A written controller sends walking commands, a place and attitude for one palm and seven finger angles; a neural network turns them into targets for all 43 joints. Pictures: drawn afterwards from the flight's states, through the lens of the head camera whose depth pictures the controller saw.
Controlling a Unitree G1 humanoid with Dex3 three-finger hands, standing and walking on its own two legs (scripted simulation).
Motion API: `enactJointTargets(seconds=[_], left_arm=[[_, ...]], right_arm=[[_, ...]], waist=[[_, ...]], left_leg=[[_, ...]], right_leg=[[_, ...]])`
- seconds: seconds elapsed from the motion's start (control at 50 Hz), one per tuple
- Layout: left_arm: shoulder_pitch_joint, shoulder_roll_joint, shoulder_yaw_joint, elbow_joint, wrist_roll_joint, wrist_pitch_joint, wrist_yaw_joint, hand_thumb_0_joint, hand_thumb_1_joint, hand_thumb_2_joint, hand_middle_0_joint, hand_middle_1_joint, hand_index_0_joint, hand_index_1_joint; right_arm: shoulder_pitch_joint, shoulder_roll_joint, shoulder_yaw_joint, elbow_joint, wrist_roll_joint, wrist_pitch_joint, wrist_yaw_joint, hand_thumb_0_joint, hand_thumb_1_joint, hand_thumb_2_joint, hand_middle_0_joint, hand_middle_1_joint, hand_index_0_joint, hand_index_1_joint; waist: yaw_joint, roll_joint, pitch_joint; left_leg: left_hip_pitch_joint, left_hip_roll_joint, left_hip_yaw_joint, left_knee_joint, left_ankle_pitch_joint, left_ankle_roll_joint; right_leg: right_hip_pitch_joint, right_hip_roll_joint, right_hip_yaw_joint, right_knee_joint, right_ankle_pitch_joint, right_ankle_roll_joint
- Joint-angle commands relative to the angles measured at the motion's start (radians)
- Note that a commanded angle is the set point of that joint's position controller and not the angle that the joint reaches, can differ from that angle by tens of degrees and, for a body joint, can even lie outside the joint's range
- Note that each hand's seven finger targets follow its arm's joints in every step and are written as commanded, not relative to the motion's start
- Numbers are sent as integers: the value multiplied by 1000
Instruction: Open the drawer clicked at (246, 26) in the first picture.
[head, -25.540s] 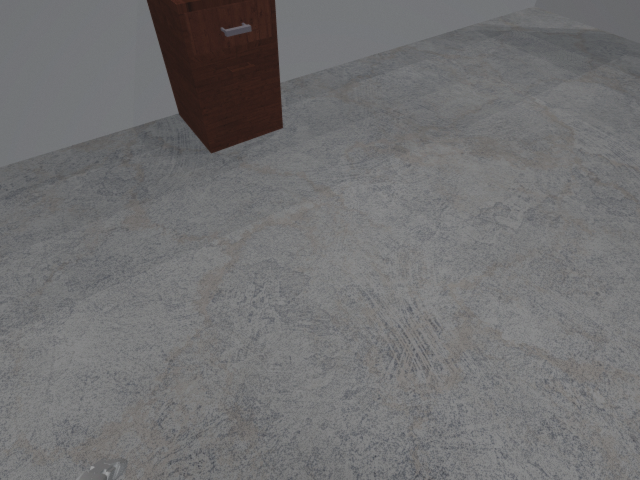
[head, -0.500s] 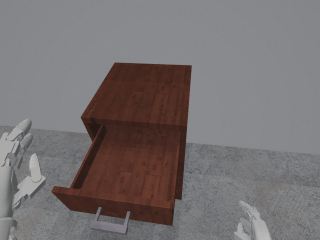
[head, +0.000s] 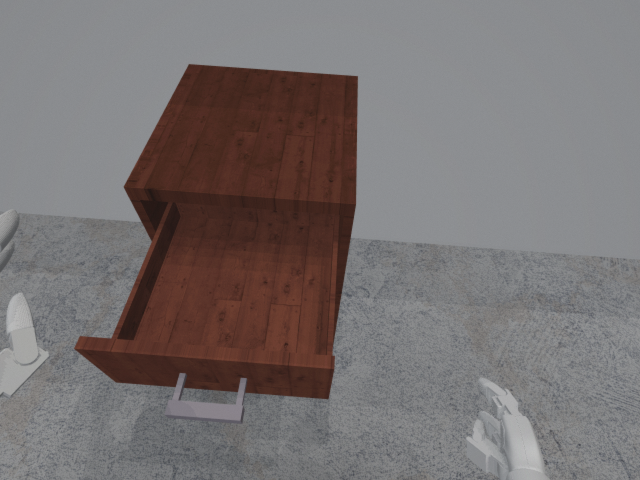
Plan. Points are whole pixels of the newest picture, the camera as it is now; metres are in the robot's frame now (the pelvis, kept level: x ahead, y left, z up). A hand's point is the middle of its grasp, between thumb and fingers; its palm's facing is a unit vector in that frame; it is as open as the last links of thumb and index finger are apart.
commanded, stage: step back with the hand held close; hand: left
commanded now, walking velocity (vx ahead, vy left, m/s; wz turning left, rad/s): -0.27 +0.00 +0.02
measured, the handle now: (208, 397) +0.26 +0.19 -0.18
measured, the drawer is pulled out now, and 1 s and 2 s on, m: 0.30 0.30 0.30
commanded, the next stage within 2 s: stop stepping back and stand still in 1.10 s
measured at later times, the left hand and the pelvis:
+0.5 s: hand (11, 423) +0.15 +0.24 +0.16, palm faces +0.39 -0.76 -0.52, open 7.5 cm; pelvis -0.06 -0.01 -0.01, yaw +0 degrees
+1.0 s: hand out of the picture +0.09 +0.20 +0.17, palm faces +0.34 -0.84 -0.43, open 7.5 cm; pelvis -0.11 -0.03 +0.00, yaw +0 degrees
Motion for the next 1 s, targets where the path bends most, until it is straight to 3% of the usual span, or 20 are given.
enactJointTargets(seconds=[0.0,0.06,0.14,0.18,0.22,0.3,0.34,0.38,0.42,0.46,0.54,0.58,0.64,0.7,0.74,0.78,0.86,0.9,0.94,0.98], left_arm=[[-7,92,100,-210,-4,-57,37,0,900,900,-200,-300,-200,-300],[-61,96,93,-226,-2,-59,45,0,900,900,-200,-300,-200,-300],[-124,128,104,-173,-13,-72,33,0,900,900,-200,-300,-200,-300],[-123,103,75,-160,-10,-76,32,0,900,900,-200,-300,-200,-300],[-103,106,81,-153,-3,-82,37,0,900,900,-200,-300,-200,-300],[-64,107,110,-165,14,-90,49,0,900,900,-200,-300,-200,-300],[-46,123,127,-175,12,-89,45,0,900,900,-200,-300,-200,-300],[-54,122,132,-190,15,-101,34,0,900,900,-200,-300,-200,-300],[-43,108,130,-189,20,-107,35,0,900,900,-200,-300,-200,-300],[-57,113,126,-208,16,-110,35,0,900,900,-200,-300,-200,-300],[-66,151,141,-177,-2,-114,35,0,900,900,-200,-300,-200,-300],[-60,126,102,-192,-14,-108,40,0,900,900,-200,-300,-200,-300],[-32,153,131,-191,-7,-111,47,0,900,900,-200,-300,-200,-300],[-42,115,123,-255,15,-122,54,0,900,900,-200,-300,-200,-300],[-10,136,149,-233,2,-116,51,0,900,900,-200,-300,-200,-300],[3,90,99,-240,-19,-107,50,0,900,900,-200,-300,-200,-300],[-73,105,67,-257,-40,-115,7,0,900,900,-200,-300,-200,-300],[-88,102,58,-218,-37,-106,-9,0,900,900,-200,-300,-200,-300],[-75,161,95,-188,-43,-91,2,0,900,900,-200,-300,-200,-300],[-38,150,103,-148,-38,-62,18,0,900,900,-200,-300,-200,-300]], right_arm=[[-50,-132,-39,-148,-7,-79,-11,0,-900,-900,200,300,200,300],[-31,-135,-35,-137,-9,-89,-16,0,-900,-900,200,300,200,300],[-25,-137,-38,-127,14,-94,4,0,-900,-900,200,300,200,300],[-31,-135,-30,-125,13,-87,12,0,-900,-900,200,300,200,300],[-49,-138,-25,-126,14,-85,12,0,-900,-900,200,300,200,300],[-68,-142,-30,-141,22,-95,5,0,-900,-900,200,300,200,300],[-68,-141,-37,-139,20,-104,6,0,-900,-900,200,300,200,300],[-80,-146,-38,-145,16,-118,9,0,-900,-900,200,300,200,300],[-55,-144,-43,-133,10,-125,8,0,-900,-900,200,300,200,300],[-44,-146,-47,-124,7,-126,8,0,-900,-900,200,300,200,300],[-29,-143,-60,-104,15,-107,26,0,-900,-900,200,300,200,300],[-32,-129,-51,-95,13,-84,33,0,-900,-900,200,300,200,300],[-61,-135,-48,-90,13,-73,24,0,-900,-900,200,300,200,300],[-67,-140,-45,-109,4,-110,1,0,-900,-900,200,300,200,300],[-54,-127,-59,-100,4,-134,-5,0,-900,-900,200,300,200,300],[-42,-123,-49,-60,-27,-144,-8,0,-900,-900,200,300,200,300],[-69,-137,-30,-5,-24,-149,11,0,-900,-900,200,300,200,300],[-83,-135,-45,-27,3,-142,19,0,-900,-900,200,300,200,300],[-87,-117,-60,-49,22,-114,32,0,-900,-900,200,300,200,300],[-114,-74,-35,-54,10,-72,24,0,-900,-900,200,300,200,300]], waist=[[10,162,-155],[4,100,-143],[5,-50,-92],[6,-76,-88],[9,-3,-82],[16,135,-107],[19,126,-154],[21,178,-146],[17,132,-129],[12,80,-146],[7,-83,-138],[-2,-117,-178],[-7,8,-161],[-5,267,-161],[2,230,-188],[8,201,-169],[19,231,-210],[23,52,-236],[20,-174,-222],[7,-135,-210]], left_leg=[[-253,207,-113,-149,236,36],[-279,170,-105,-88,104,29],[-168,68,-31,19,-176,10],[-134,70,-44,2,-179,16],[-160,97,-68,-92,-196,30],[-423,198,-142,-257,-222,71],[-411,202,-134,-212,-38,67],[-521,219,-141,-228,-123,83],[-549,211,-146,-198,-127,81],[-527,174,-122,-134,-163,66],[-305,59,-48,85,-253,12],[-175,49,-44,119,-167,2],[-157,108,-94,-60,-161,29],[-503,323,-254,-295,-203,111],[-440,345,-216,-247,-60,115],[-244,327,-191,-150,284,93],[21,322,-143,-60,548,60],[-40,199,-23,45,261,-9],[-146,29,26,345,-109,-58],[-272,42,-52,487,-180,-66]], right_leg=[[294,-22,23,139,89,-28],[275,-57,96,91,165,-53],[64,-154,288,-175,-140,-95],[29,-155,268,-223,-279,-92],[53,-107,198,-190,-306,-61],[322,8,52,73,-70,-7],[367,11,46,117,123,-6],[441,11,53,184,122,-3],[432,17,68,191,139,-13],[390,-16,127,137,123,-33],[87,-173,351,-204,-240,-120],[27,-212,320,-246,-252,-135],[-9,-101,169,-150,-237,-69],[280,81,-4,287,-108,4],[231,89,22,345,-214,1],[100,64,19,208,-283,-18],[91,20,13,-63,-82,-15],[127,-55,107,-116,162,-43],[44,-323,423,-265,305,-163],[148,-329,321,-209,484,-209]])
